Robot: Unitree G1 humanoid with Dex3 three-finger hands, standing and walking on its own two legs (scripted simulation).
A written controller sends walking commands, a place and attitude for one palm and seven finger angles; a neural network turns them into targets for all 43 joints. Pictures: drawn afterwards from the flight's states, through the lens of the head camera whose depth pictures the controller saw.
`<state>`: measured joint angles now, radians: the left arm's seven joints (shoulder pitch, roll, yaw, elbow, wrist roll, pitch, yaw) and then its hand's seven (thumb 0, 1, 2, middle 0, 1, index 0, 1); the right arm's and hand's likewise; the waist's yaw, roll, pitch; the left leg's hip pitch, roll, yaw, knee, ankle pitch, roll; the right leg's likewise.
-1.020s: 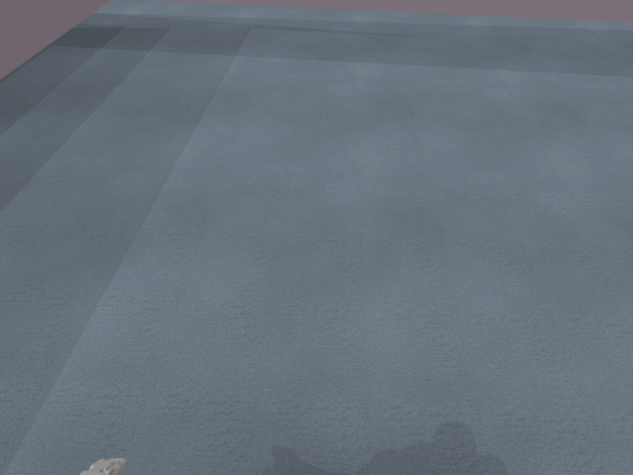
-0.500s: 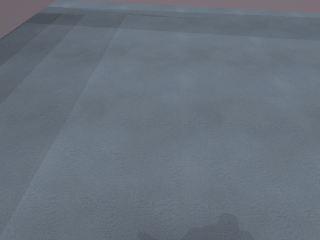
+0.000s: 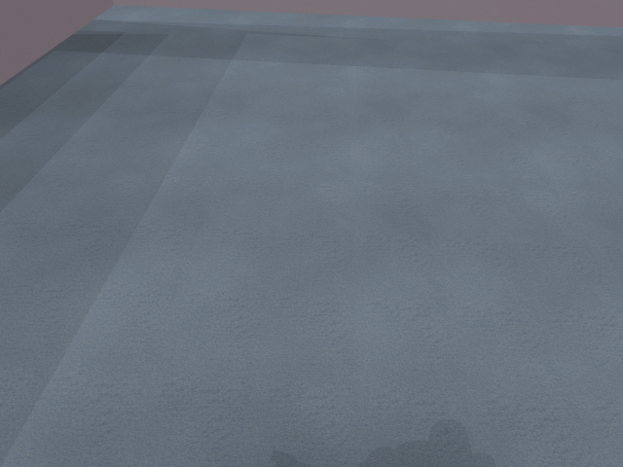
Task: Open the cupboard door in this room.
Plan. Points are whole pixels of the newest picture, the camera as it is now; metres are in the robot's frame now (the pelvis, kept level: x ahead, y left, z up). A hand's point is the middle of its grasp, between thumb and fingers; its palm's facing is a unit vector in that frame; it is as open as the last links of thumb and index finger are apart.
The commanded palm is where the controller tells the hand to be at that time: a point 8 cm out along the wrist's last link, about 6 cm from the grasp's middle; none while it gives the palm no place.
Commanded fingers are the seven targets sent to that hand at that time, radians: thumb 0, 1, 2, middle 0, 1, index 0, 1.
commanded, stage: turn or walk to find it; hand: left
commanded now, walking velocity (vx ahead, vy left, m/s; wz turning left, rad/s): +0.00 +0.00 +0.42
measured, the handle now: out of the picture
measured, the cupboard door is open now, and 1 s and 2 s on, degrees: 0 0 0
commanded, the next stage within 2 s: none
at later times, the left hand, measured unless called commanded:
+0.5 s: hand out of the picture +0.02 +0.22 -0.17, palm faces +0.18 -0.96 -0.23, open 7.4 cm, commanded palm none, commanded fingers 0.00 0.90 0.90 -0.20 -0.30 -0.20 -0.30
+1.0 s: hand out of the picture -0.13 +0.20 -0.20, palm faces +0.45 -0.86 -0.23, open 7.4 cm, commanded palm none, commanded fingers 0.00 0.90 0.90 -0.20 -0.30 -0.20 -0.30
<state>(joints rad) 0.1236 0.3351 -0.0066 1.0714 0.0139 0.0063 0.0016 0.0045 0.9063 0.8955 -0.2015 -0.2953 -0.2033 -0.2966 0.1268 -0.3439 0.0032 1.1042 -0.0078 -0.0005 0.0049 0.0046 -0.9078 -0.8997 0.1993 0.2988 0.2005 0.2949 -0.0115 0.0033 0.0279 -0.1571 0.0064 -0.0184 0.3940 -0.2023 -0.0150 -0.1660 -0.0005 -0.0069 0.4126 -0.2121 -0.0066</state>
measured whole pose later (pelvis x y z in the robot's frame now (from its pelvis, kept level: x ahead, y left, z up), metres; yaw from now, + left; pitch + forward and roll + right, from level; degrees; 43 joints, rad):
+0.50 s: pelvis -0.03 +0.01 +0.00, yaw +11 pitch +1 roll -2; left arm 0.17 0.22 0.03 0.94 0.01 0.06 0.03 0.01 0.91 0.90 -0.20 -0.29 -0.20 -0.30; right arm 0.26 -0.17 -0.03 0.99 -0.02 0.04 0.00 0.00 -0.91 -0.90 0.20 0.30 0.20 0.30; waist -0.04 0.01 0.06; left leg -0.32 -0.05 -0.13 0.47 -0.16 0.02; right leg -0.36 -0.01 -0.01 0.86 -0.49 0.04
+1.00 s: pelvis -0.06 +0.01 -0.02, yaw +26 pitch +0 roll +0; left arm 0.28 0.24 0.04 0.94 0.03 0.03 0.02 0.00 0.91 0.90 -0.20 -0.30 -0.20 -0.30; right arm 0.16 -0.24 -0.06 0.96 -0.01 0.05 0.02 0.01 -0.91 -0.90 0.19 0.30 0.19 0.29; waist 0.01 -0.06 0.07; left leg -0.27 0.01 0.06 0.61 -0.32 0.01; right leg -0.27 -0.15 -0.15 0.69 -0.40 0.05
